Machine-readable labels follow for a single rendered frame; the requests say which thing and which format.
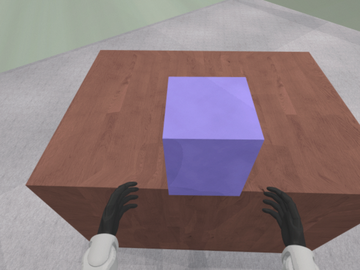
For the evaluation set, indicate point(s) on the robot left forearm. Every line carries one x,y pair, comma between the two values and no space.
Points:
101,254

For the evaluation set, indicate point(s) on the robot right forearm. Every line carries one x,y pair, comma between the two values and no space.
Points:
296,257

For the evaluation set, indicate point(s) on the carton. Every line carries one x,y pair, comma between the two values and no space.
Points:
211,136

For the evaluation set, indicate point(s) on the robot left hand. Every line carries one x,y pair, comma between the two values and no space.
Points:
114,209

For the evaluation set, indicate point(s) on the robot right hand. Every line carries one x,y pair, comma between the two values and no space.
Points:
287,217

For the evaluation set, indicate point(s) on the pedestal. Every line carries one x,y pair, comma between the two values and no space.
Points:
112,133

